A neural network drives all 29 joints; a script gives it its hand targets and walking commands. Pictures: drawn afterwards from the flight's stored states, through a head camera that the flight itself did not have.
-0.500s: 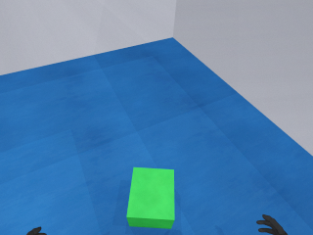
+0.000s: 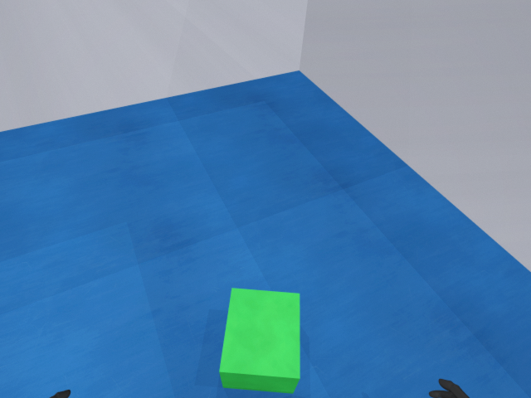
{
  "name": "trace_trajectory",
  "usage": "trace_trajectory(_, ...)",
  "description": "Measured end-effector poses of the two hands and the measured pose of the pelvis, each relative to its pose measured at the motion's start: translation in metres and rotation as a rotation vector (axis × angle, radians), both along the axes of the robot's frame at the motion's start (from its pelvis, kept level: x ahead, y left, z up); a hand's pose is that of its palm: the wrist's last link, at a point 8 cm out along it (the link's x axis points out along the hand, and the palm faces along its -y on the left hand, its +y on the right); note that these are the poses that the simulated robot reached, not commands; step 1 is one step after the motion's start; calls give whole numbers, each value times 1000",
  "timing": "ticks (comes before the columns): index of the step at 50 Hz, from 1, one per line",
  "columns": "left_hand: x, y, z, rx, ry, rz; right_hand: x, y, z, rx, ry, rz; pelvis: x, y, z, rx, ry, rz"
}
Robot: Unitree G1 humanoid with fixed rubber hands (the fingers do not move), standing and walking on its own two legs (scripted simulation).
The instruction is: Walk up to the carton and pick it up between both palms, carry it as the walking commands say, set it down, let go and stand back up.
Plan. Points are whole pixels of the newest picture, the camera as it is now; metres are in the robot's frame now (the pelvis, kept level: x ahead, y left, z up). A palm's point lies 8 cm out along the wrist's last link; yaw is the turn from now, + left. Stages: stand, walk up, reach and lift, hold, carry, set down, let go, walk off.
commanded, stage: walk up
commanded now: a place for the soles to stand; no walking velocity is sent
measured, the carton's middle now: (261, 339) +0.45 -0.01 -0.68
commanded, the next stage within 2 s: stand in 0.12 s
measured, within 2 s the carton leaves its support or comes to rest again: neither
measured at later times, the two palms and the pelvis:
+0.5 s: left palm out of the picture +0.16 +0.30 -0.09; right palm out of the picture +0.15 -0.32 -0.09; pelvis -0.02 -0.01 -0.01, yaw -4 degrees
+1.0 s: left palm (122, 341) +0.26 +0.26 -0.14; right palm (414, 342) +0.27 -0.28 -0.14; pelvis -0.05 -0.02 -0.07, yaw -4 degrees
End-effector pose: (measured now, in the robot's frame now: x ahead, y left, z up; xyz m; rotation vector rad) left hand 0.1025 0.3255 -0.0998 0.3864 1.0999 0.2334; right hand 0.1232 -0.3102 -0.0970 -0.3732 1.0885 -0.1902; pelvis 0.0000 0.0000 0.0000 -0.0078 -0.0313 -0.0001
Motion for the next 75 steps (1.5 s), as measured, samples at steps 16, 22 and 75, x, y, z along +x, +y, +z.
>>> trace_trajectory(16,-5,-6,-1,-9,9,16,-13,-9,-2,-13,30,-6,-1,-5,0,-1,3,13)
trace_trajectory(22,43,-22,11,-29,-106,-39,25,-6,11,25,-108,-9,-14,-10,-10,-1,-7,-48)
trace_trajectory(75,304,-122,-100,-284,-408,-30,266,55,-105,229,-390,-55,-82,-2,-114,33,621,-93)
